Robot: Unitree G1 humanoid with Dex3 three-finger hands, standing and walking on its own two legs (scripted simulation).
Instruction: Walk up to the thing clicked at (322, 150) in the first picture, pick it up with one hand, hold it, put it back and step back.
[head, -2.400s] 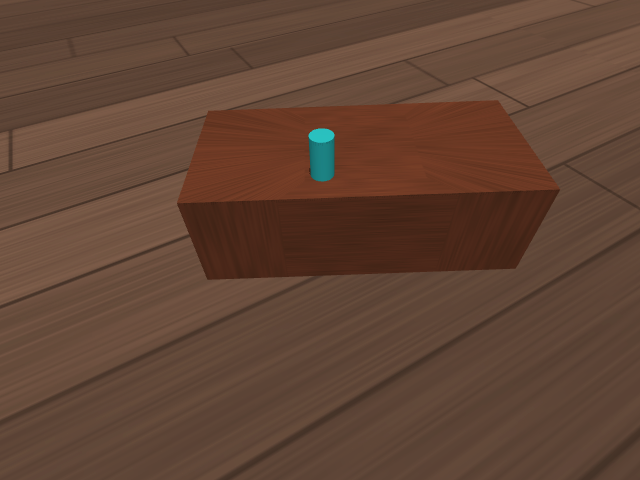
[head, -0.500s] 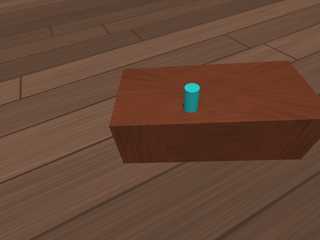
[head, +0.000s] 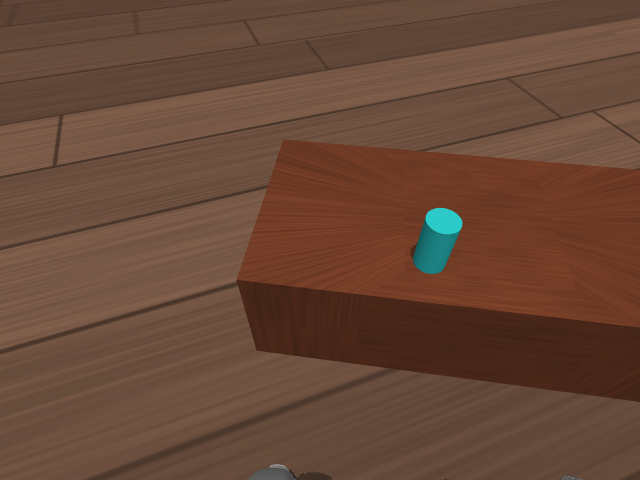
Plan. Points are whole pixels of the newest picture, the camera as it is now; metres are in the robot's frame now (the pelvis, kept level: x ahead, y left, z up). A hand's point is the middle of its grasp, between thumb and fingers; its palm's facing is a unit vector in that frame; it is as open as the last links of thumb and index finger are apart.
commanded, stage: walk up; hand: right
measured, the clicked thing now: (436, 242) +0.70 -0.22 -0.26
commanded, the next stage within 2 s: none
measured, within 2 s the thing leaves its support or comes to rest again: neither
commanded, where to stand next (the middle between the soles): +0.27 +0.02 m, yaw -3 degrees
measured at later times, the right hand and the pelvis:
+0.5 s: hand out of the picture +0.16 -0.24 -0.14, palm faces +0.05 +0.94 -0.33, open 7.4 cm; pelvis +0.15 +0.03 +0.01, yaw -3 degrees
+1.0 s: hand (517, 445) +0.22 -0.24 -0.13, palm faces +0.01 +0.90 -0.43, open 7.4 cm; pelvis +0.18 +0.04 +0.01, yaw -3 degrees
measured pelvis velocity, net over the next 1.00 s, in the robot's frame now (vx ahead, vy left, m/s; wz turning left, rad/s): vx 0.18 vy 0.04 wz -0.05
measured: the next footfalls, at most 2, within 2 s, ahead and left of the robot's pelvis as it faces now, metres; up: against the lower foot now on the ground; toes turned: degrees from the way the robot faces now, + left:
right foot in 0.52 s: +0.26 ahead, -0.09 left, +0.00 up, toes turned -4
left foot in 0.88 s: +0.26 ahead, +0.17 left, +0.00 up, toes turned -2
